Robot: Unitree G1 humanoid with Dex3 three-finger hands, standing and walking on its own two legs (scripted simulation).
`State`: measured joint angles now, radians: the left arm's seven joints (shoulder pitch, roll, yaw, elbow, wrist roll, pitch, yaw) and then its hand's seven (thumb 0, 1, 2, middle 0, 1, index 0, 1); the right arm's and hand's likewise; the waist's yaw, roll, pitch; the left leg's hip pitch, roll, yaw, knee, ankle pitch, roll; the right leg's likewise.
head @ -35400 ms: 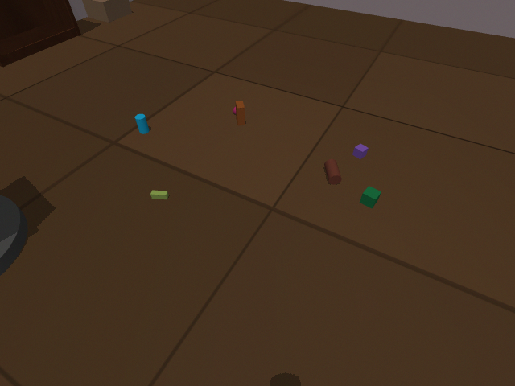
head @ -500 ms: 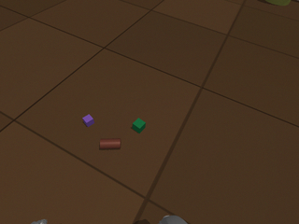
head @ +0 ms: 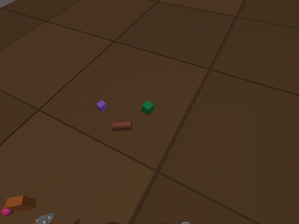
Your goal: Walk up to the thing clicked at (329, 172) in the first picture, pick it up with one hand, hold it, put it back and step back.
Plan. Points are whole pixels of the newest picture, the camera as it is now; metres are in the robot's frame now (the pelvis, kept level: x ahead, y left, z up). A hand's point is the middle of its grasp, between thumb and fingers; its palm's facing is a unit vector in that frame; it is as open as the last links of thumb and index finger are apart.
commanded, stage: step back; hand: left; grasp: from above
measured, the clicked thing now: (122, 124) +0.88 +0.24 -0.73
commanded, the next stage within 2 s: stand in 1.58 s
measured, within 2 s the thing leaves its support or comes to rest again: neither
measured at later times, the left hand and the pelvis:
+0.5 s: hand out of the picture -0.08 +0.23 -0.15, palm faces -0.04 -0.92 -0.39, open 7.4 cm; pelvis -0.17 -0.03 -0.01, yaw -2 degrees
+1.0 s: hand out of the picture -0.19 +0.25 -0.14, palm faces +0.13 -0.92 -0.38, open 7.4 cm; pelvis -0.26 -0.03 +0.00, yaw +5 degrees
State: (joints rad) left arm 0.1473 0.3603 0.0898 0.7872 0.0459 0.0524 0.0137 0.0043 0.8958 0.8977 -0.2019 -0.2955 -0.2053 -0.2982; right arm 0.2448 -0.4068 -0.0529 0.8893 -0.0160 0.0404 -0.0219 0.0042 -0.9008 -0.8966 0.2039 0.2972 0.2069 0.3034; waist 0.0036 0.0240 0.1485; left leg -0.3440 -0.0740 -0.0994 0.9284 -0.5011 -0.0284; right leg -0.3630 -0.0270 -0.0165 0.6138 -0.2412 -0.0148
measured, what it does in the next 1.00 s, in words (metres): walks backwards: left foot, then right foot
